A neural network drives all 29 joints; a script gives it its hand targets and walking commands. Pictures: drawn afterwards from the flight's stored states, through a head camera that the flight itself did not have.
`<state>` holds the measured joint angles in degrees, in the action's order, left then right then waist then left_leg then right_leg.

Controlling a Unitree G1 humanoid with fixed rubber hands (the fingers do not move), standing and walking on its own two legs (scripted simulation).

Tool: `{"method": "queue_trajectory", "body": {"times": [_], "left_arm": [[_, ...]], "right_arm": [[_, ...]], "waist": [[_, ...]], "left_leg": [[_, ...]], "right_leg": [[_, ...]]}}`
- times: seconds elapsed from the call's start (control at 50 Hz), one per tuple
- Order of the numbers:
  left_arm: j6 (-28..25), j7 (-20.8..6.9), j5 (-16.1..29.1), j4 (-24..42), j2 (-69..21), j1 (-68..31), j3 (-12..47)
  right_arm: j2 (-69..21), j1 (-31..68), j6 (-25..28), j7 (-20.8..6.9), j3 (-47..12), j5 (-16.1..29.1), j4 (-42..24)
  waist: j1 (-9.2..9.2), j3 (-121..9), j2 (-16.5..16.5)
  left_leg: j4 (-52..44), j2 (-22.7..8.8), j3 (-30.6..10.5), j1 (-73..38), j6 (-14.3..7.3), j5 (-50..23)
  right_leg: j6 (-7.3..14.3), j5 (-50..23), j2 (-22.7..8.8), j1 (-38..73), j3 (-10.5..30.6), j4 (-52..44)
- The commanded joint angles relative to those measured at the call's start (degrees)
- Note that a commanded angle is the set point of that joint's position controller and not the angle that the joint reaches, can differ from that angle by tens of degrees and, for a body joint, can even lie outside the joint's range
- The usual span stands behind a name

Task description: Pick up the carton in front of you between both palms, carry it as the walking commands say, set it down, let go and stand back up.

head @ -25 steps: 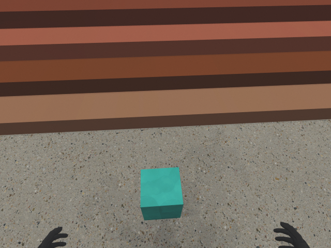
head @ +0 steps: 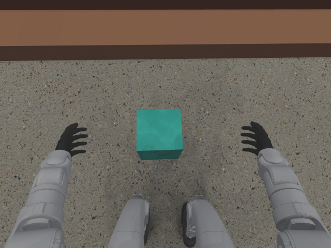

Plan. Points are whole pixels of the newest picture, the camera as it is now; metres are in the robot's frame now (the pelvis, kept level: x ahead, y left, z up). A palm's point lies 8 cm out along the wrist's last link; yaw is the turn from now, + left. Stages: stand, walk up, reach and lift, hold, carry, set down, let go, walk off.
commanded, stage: reach and lift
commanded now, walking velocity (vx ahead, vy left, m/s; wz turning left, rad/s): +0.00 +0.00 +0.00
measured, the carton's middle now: (159, 136) +0.51 +0.04 -0.58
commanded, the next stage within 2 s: none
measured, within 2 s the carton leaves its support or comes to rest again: neither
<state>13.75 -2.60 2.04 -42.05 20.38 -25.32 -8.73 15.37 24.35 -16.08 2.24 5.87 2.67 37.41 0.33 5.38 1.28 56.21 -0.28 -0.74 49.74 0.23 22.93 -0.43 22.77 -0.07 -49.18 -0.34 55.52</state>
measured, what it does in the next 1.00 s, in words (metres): lowers itself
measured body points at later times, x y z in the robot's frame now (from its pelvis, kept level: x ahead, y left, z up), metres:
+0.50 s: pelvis -0.06 +0.01 -0.05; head +0.27 +0.03 +0.26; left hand +0.50 +0.23 -0.15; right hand +0.52 -0.16 -0.15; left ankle +0.04 +0.12 -0.68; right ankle +0.04 -0.12 -0.67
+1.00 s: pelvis -0.04 +0.00 -0.19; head +0.33 +0.01 +0.07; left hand +0.50 +0.23 -0.36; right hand +0.53 -0.15 -0.36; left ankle +0.04 +0.12 -0.67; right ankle +0.04 -0.13 -0.67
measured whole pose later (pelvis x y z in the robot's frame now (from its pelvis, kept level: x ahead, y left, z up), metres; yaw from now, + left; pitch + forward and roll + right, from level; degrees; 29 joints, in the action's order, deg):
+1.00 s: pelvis -0.04 +0.00 -0.19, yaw +0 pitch +53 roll -1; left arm 4.9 2.1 1.8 -57.3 18.6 -75.0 -19.3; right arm 16.1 77.0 -6.2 5.7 15.2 0.5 56.8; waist 2.2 0.7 1.3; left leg 93.9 0.8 -1.5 118.5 0.9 28.7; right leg -1.7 29.1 1.4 -117.9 1.5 93.6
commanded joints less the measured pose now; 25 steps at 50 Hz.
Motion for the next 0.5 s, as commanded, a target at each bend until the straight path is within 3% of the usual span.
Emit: {"method": "queue_trajectory", "body": {"times": [0.0, 0.14, 0.28, 0.4, 0.48], "left_arm": [[0.17, 0.85, 1.71, 2.09, 9.57, -18.94, -2.3], [1.46, 2.25, 3.03, -3.9, 9.73, -43.07, -3.24], [1.31, 3.7, 1.34, -10.02, 8.17, -59.61, -6.02], [-0.73, 3.88, -2.07, -10.89, 6.71, -68.07, -10.36], [-2.68, 3.59, -4.56, -9.25, 4.94, -68.56, -12.77]], "right_arm": [[7.86, 18.47, 0.02, 1.56, 3.57, 1.06, -2.17], [9.5, 42.68, -0.63, 1.64, 5.62, 1.48, 6.34], [10.92, 62.08, 0.07, 1.02, 8.8, -1.46, 14.38], [10.75, 70.57, 2.15, -0.2, 12.57, -5.29, 17.51], [9.6, 70.79, 4.13, -0.51, 14.69, -7.38, 16.48]], "waist": [[0.31, -37.18, -2.31], [0.61, -48.67, -3.33], [1.12, -53.69, -2.92], [1.5, -58.19, -2.48], [1.95, -64.13, -1.99]], "left_leg": [[-1.75, 1.87, 0.2, -5.53, 1.15, -23.34], [-1.58, 1.55, 0.72, -1.7, 1.91, -12.7], [-2.38, 1.89, 1.36, 1.49, 2.47, -6.39], [-1.46, 2.61, 1.56, 2.03, 2.75, -10.56], [0.14, 3.14, 1.47, 0.17, 2.8, -20.79]], "right_leg": [[-1.46, -23.89, 1.83, 10.78, 1.83, -0.64], [-0.98, -11.35, 2.25, 0.48, -0.28, 0.25], [-0.95, -3.66, 2.74, -6.87, -1.65, -0.4], [-0.97, -7.35, 3.28, -10.77, -2.08, 0.4], [-1.21, -16.71, 3.91, -10.11, -1.81, 1.77]]}}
